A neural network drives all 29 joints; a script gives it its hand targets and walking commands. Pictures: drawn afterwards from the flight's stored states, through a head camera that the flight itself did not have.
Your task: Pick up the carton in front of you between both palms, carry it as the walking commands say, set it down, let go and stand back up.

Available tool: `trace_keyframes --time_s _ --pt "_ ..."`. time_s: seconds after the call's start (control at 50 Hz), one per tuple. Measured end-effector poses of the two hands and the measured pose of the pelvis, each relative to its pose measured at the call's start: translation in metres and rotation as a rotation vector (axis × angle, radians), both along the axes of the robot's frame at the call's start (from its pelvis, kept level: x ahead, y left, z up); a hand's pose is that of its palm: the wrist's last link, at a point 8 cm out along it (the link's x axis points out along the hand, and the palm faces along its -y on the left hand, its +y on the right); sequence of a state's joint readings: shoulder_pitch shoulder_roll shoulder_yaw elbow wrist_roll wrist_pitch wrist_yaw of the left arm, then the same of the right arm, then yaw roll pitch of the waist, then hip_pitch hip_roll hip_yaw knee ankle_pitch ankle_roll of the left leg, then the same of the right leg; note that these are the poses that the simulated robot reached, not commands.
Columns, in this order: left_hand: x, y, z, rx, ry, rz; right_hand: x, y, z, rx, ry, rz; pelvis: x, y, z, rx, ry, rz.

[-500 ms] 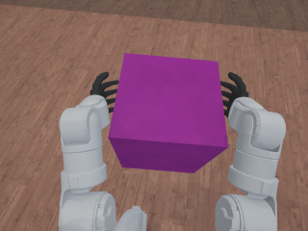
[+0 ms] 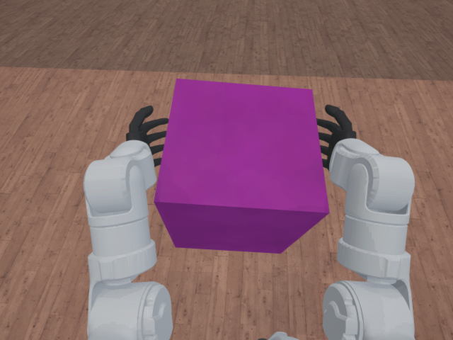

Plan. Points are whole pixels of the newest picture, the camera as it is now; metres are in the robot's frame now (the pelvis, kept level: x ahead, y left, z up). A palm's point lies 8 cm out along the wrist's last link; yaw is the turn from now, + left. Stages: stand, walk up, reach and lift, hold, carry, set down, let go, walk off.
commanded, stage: carry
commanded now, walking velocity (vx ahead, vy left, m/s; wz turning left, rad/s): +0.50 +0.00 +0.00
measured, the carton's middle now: (235, 177) +0.38 +0.00 +0.10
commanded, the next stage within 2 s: none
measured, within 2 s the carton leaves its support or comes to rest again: neither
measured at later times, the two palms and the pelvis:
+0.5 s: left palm (158, 46) +0.68 +0.16 +0.20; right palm (294, 50) +0.65 -0.14 +0.19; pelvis +0.31 +0.03 +0.05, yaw +0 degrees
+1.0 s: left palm out of the picture +0.95 +0.18 +0.26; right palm out of the picture +0.98 -0.11 +0.26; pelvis +0.61 +0.00 +0.10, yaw +0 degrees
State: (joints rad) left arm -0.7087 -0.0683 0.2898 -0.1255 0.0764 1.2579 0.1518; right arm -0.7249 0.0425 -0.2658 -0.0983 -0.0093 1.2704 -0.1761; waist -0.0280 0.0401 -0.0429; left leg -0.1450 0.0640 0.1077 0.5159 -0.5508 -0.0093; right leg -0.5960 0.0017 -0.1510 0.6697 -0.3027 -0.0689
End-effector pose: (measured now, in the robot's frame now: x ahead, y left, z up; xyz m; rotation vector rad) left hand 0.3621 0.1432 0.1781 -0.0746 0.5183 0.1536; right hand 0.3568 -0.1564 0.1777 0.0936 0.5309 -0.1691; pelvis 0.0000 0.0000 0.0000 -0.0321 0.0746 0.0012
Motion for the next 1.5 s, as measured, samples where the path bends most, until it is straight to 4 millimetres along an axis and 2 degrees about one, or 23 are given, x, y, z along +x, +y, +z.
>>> trace_keyframes --time_s 0.04,0.12,0.2,0.32,0.42,0.52,0.6,0.68,0.76,0.8,0.9,1.0,1.06,1.12,1.18,1.26,1.3,1.4,1.5 --pt "0.020 0.005 0.000 0.014 0.019 0.035 0.031 0.005 -0.001 -0.008 0.019 0.042 0.025 -0.008 0.001 -0.007 -0.007 0.008" --pt "0.051 0.020 -0.004 0.011 0.110 0.101 0.083 0.020 -0.001 -0.003 0.097 0.090 0.068 -0.015 0.018 0.014 -0.003 0.004" --pt "0.092 0.029 0.008 0.005 0.110 0.127 0.131 0.030 0.009 0.026 0.088 0.099 0.111 -0.014 0.032 0.029 0.002 0.007" --pt "0.181 0.034 0.031 0.007 0.051 0.094 0.206 0.034 0.029 0.017 0.034 0.071 0.190 0.001 0.038 0.032 0.014 0.004" --pt "0.265 0.030 0.025 0.001 0.067 0.016 0.266 0.030 0.025 -0.020 0.056 0.002 0.265 0.023 0.031 0.066 -0.006 -0.005" --pt "0.328 0.014 0.019 -0.024 0.145 -0.038 0.304 0.016 0.015 -0.005 0.141 -0.070 0.316 0.034 0.053 0.042 -0.002 -0.006" --pt "0.374 0.006 0.032 -0.044 0.105 -0.056 0.346 0.008 0.030 0.003 0.103 -0.087 0.359 0.035 0.067 0.030 0.004 -0.015" --pt "0.422 0.005 0.053 -0.036 0.038 -0.044 0.401 0.006 0.053 0.004 0.037 -0.068 0.409 0.028 0.073 0.028 0.011 -0.015" --pt "0.472 0.007 0.068 -0.003 0.006 -0.010 0.466 0.007 0.066 0.000 0.007 -0.016 0.469 0.014 0.067 0.013 0.003 -0.008" --pt "0.494 0.011 0.070 0.016 0.015 0.019 0.499 0.011 0.066 -0.007 0.016 0.024 0.496 0.006 0.067 -0.005 -0.006 -0.001" --pt "0.534 0.029 0.065 0.011 0.118 0.093 0.564 0.030 0.066 -0.004 0.109 0.088 0.551 -0.003 0.086 0.020 0.000 -0.003" --pt "0.591 0.040 0.082 0.014 0.098 0.123 0.626 0.042 0.081 0.012 0.081 0.090 0.607 0.000 0.100 0.032 0.006 0.001" --pt "0.635 0.043 0.095 0.016 0.062 0.109 0.664 0.045 0.091 0.009 0.047 0.074 0.646 0.007 0.103 0.031 0.012 0.000" --pt "0.685 0.044 0.099 0.014 0.049 0.079 0.704 0.045 0.096 -0.008 0.037 0.048 0.692 0.018 0.100 0.038 0.011 -0.001" --pt "0.736 0.041 0.093 0.007 0.060 0.026 0.739 0.042 0.093 -0.029 0.053 0.003 0.736 0.032 0.094 0.066 -0.007 -0.009" --pt "0.789 0.028 0.084 -0.008 0.144 -0.031 0.768 0.030 0.079 -0.022 0.148 -0.063 0.780 0.043 0.111 0.043 -0.008 -0.005" --pt "0.812 0.022 0.084 -0.023 0.158 -0.042 0.784 0.025 0.080 -0.020 0.164 -0.085 0.800 0.045 0.121 0.033 -0.006 -0.010" --pt "0.870 0.015 0.102 -0.042 0.094 -0.048 0.842 0.018 0.101 -0.018 0.103 -0.091 0.855 0.042 0.136 0.021 0.002 -0.016" --pt "0.932 0.016 0.127 -0.018 0.018 -0.017 0.920 0.017 0.126 -0.021 0.029 -0.043 0.925 0.029 0.137 0.022 0.008 -0.012"
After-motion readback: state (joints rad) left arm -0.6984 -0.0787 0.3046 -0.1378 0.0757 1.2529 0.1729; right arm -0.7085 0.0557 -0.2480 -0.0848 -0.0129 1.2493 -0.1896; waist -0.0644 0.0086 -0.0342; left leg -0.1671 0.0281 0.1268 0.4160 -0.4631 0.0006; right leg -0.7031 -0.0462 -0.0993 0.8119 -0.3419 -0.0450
